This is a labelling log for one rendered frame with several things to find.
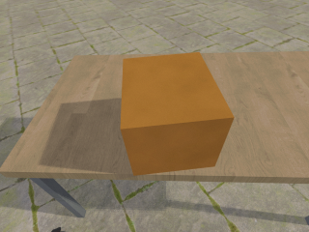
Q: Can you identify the table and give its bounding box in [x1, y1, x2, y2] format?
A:
[0, 51, 309, 225]

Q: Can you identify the carton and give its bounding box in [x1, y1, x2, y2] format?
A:
[120, 52, 235, 176]

